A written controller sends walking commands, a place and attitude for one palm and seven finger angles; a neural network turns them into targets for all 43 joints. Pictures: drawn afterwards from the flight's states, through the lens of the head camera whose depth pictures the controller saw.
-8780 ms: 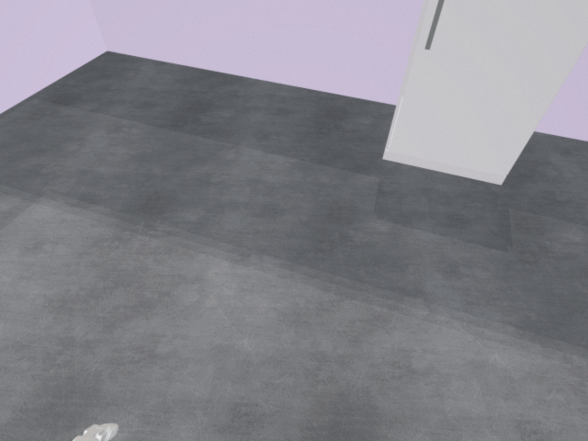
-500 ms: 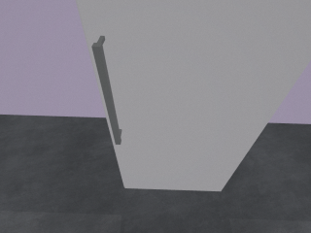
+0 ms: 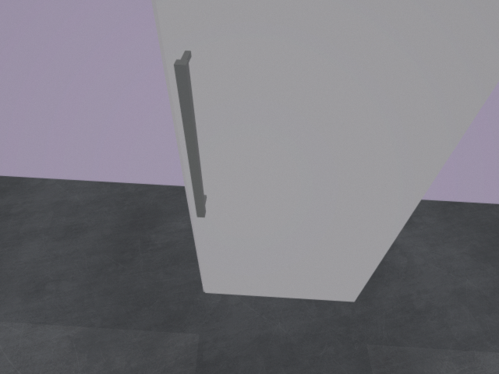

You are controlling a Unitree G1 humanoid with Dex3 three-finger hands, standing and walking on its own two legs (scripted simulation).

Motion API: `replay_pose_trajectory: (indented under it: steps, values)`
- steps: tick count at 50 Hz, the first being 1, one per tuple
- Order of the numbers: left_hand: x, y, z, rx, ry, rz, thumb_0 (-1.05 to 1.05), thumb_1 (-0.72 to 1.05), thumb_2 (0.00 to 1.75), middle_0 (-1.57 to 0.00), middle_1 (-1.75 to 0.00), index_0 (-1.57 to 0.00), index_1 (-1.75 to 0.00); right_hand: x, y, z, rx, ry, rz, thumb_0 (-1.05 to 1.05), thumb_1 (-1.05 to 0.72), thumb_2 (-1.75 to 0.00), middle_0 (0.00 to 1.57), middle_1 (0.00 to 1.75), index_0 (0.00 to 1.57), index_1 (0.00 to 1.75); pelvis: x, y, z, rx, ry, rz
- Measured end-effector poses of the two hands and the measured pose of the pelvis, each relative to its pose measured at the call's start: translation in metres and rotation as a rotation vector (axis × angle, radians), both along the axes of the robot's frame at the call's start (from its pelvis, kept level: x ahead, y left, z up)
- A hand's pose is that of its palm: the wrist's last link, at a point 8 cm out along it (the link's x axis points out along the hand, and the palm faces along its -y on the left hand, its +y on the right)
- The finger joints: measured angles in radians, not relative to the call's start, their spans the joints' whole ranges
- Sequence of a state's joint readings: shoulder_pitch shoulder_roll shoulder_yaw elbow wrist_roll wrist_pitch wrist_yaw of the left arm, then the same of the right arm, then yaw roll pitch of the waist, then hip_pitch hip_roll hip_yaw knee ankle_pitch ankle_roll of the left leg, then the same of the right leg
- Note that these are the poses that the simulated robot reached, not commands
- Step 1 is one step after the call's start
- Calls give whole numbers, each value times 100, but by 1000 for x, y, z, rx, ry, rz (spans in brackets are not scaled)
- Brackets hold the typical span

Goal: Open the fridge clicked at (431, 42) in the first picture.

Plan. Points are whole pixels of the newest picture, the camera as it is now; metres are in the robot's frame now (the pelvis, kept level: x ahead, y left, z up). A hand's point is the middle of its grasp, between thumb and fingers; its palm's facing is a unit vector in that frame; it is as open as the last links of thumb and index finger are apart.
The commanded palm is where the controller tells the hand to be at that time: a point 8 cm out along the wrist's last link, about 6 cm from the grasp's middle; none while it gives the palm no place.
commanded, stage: look again from close up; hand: left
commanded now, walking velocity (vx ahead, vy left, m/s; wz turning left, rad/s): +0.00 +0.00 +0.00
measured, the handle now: (195, 148) +0.53 +0.15 +0.08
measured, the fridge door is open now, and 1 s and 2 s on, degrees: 0 0 0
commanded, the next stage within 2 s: raise the hand to about handle height in 0.74 s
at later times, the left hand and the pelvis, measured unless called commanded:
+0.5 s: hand out of the picture +0.05 +0.22 -0.16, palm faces -0.01 -0.96 -0.29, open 7.3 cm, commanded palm none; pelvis +0.01 +0.00 +0.00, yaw +0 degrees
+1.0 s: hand (123, 326) +0.20 +0.22 -0.04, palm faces +0.30 -0.94 -0.16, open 7.5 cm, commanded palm +0.13 +0.26 -0.06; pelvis +0.02 -0.01 +0.00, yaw +2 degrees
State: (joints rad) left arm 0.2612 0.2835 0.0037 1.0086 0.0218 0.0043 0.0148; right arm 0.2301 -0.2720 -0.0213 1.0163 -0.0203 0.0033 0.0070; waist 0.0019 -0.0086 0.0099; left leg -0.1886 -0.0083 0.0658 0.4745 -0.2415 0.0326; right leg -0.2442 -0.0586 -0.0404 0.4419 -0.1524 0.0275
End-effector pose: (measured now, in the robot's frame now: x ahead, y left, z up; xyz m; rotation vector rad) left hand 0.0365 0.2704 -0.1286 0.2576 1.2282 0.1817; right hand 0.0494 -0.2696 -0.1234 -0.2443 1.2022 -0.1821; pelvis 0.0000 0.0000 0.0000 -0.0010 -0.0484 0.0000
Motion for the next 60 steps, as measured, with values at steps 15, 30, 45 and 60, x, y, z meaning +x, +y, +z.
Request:
replay_pose_trajectory:
  steps: [15, 30, 45, 60]
  values:
    - [-24, 5, 0, 10, 102, 25, 0, 91, 90, -20, -30, -20, -29, -28, 3, -7, 14, 126, -19, 0, -90, -90, 20, 30, 20, 30, 5, 2, 2, 2, 18, 9]
    - [27, -7, 4, 0, 11, -10, 0, 91, 90, -20, -30, -21, -29, 16, 0, -4, 20, 53, 4, 0, -90, -90, 20, 30, 20, 30, 15, -3, 4, 4, 11, 8]
    - [67, -1, 28, 1, -203, 94, 1, 90, 90, -21, -30, -21, -30, 40, -10, 6, -12, -45, 16, 0, -90, -90, 20, 30, 20, 30, 24, -9, 4, 7, 18, 10]
    - [135, -18, 83, -161, -1126, -168, 0, 68, 81, -22, -45, -22, -44, 158, 0, 10, 21, -631, 203, 0, -90, -90, 20, 30, 20, 30, 16, -34, -62, 14, 247, 20]
